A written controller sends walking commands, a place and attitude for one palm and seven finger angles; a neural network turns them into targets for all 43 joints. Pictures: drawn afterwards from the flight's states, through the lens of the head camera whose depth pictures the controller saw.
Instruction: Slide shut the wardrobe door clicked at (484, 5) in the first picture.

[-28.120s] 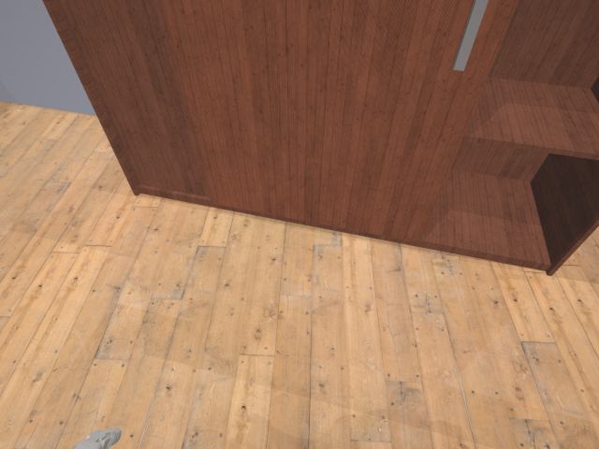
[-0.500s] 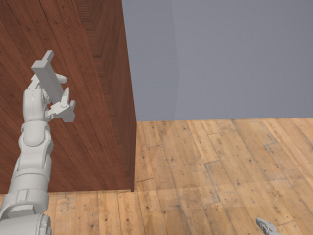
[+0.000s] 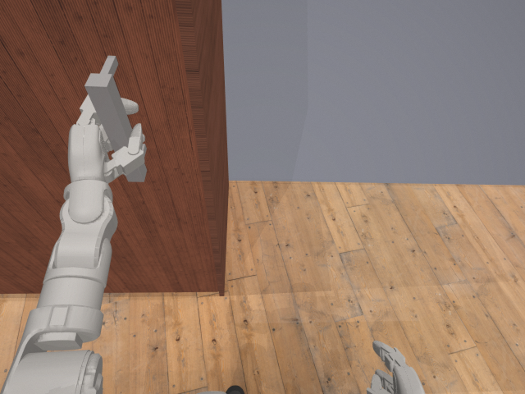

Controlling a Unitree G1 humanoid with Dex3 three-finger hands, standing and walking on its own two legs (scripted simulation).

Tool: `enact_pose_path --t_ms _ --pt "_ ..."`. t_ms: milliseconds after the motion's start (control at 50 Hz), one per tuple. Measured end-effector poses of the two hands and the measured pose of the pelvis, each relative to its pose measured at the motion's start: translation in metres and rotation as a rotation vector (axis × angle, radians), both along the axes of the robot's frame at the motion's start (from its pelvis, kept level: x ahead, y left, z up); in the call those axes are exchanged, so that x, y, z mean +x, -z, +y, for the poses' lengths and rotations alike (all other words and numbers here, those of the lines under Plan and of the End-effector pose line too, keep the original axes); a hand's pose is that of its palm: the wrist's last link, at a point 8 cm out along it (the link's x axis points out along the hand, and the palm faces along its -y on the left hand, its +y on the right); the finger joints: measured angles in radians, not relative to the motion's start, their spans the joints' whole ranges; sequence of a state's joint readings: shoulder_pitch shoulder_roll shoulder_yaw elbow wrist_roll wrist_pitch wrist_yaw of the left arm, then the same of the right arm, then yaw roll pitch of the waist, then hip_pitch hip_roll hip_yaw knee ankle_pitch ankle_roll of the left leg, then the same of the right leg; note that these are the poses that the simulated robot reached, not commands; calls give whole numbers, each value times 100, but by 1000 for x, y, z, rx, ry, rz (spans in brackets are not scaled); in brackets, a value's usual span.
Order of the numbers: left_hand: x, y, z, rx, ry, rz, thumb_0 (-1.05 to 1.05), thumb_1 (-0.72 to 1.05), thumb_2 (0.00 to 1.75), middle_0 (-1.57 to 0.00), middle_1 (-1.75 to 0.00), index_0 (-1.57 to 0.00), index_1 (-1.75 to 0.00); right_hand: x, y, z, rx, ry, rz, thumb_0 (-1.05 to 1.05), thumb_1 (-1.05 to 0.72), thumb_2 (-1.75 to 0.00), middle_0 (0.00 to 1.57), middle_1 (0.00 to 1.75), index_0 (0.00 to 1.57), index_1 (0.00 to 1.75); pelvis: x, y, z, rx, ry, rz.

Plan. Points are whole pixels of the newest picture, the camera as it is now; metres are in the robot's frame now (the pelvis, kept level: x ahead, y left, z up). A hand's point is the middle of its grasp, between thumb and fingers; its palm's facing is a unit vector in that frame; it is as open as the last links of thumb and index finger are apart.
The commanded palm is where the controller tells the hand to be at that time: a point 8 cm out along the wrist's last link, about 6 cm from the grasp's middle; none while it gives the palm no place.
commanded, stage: stop walking and hold the door there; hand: left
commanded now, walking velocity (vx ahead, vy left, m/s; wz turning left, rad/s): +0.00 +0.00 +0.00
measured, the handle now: (125, 124) +0.45 +0.26 +0.13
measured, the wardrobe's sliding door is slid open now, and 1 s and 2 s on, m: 0.00 0.00 0.00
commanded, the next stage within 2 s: loosen the grip on the handle in 0.74 s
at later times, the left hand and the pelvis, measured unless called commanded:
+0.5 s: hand (138, 150) +0.40 +0.23 +0.12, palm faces +0.45 -0.87 -0.22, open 6.0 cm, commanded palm +0.36 +0.26 +0.12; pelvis +0.02 -0.06 -0.01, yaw -1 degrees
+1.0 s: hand (131, 148) +0.40 +0.23 +0.13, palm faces +0.40 -0.90 -0.19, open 7.0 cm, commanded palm +0.35 +0.26 +0.14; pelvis +0.00 -0.05 -0.01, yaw +0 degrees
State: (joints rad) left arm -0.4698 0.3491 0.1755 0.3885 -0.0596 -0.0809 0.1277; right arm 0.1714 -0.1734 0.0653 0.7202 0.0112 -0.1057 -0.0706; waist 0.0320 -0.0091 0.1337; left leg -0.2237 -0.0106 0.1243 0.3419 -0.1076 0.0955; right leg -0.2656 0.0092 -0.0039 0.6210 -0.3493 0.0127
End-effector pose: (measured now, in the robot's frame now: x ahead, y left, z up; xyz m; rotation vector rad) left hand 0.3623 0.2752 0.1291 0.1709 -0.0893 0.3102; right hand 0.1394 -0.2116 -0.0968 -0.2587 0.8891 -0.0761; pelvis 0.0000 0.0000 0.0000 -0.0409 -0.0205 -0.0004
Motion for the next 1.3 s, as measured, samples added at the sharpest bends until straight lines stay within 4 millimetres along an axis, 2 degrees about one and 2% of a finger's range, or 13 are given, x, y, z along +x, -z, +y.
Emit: enact_pose_path --t_ms 100,200,400,540,660,840,880,920,980,1040,1120,1200,1300 --pt "-1 -1 -3 12 -33 20 -9 69 76 -45 -140 -30 -140 5 -6 -27 -24 12 -45 1 -90 -90 21 30 21 30 -3 2 -13 10 8 5" --pt "-2 -3 -7 37 -83 40 -10 70 77 -45 -140 -26 -140 7 -3 -57 -29 44 -75 1 -90 -90 20 30 21 30 -5 6 -29 22 15 14" --pt "-3 -4 -11 24 -153 64 -11 66 81 -44 -135 -29 -140 -13 4 -108 -58 133 -17 1 -90 -90 20 30 21 30 10 7 -57 23 21 34" --pt "-3 -4 -10 44 -170 71 -12 64 83 -45 -135 -33 -140 -22 9 -127 -71 183 23 1 -90 -90 20 30 21 30 20 7 -65 27 21 34" --pt "-3 -4 -9 58 -166 72 -13 63 82 -45 -136 -34 -140 -19 9 -126 -66 198 21 1 -90 -90 20 30 21 30 22 7 -65 27 22 32" --pt "-2 -4 -6 68 -135 67 -13 63 79 -45 -138 -35 -140 -14 4 -111 -52 194 -15 1 -90 -90 20 30 21 30 19 6 -57 24 31 30" --pt "3 -7 -1 78 -107 83 -13 59 78 -46 -139 -36 -140 -16 2 -106 -53 159 -20 1 -90 -90 20 30 21 30 13 7 -56 26 32 32" --pt "3 -7 2 6 -97 96 -12 56 77 -45 -139 -38 -140 -17 -2 -102 -55 118 -37 1 -90 -90 20 30 21 30 7 8 -55 35 5 51" --pt "-5 -10 0 3 -106 88 -8 50 73 -44 -137 -40 -140 -17 -4 -99 -51 90 -81 1 -90 -90 20 30 21 30 -2 10 -50 36 -4 54" --pt "-6 -10 -3 15 -134 82 -5 37 66 -40 -134 -35 -137 -20 -4 -95 -50 88 -104 1 -90 -90 20 30 21 30 -10 13 -46 35 -11 56" --pt "-7 -9 -4 42 -144 68 -2 8 51 -39 -133 -31 -135 -28 -2 -89 -58 95 -94 1 -90 -90 20 30 21 30 -14 16 -41 34 -16 59" --pt "-6 -8 -3 67 -133 57 -1 -21 37 -39 -133 -32 -133 -37 5 -81 -66 93 -53 1 -90 -90 20 30 21 30 -13 17 -36 29 -25 60" --pt "0 -6 0 68 -125 55 -1 -41 27 -37 -129 -33 -129 -42 13 -71 -63 93 -4 1 -90 -90 20 30 21 30 -7 17 -31 26 -26 64"
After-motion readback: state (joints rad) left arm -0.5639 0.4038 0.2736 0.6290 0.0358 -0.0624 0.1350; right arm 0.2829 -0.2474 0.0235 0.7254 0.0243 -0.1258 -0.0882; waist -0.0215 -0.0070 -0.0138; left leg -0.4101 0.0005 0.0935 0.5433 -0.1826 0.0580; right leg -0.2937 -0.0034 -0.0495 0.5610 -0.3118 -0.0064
